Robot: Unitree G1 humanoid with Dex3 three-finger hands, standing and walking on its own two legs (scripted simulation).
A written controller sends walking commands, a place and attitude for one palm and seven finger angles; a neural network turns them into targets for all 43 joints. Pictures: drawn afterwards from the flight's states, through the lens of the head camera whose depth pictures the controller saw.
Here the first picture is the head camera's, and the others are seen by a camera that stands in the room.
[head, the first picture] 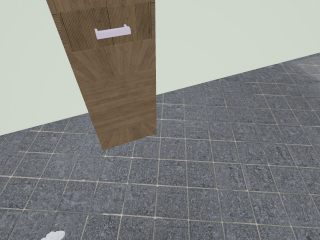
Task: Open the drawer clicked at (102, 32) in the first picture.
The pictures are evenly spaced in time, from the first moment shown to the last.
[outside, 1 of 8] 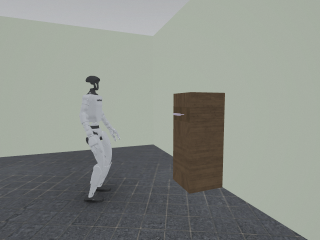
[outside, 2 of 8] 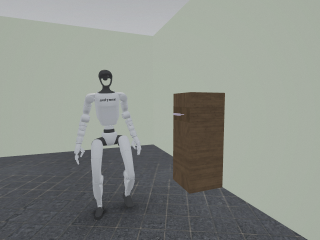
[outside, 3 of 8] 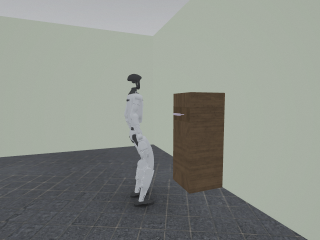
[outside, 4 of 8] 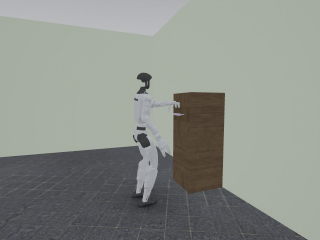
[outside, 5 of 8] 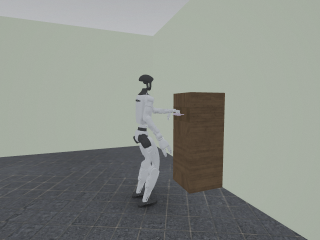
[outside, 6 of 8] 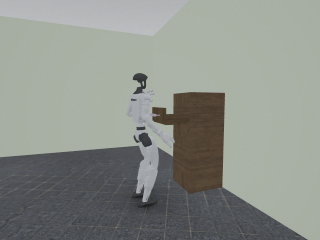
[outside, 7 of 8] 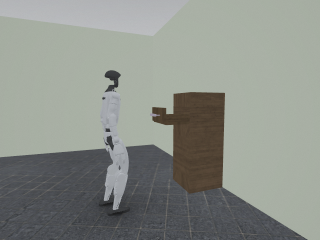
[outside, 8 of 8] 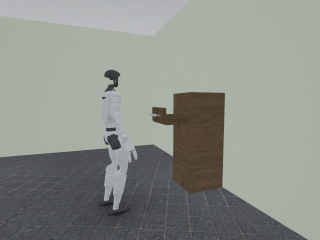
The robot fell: no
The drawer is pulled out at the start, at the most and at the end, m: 0.00 0.30 0.30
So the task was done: yes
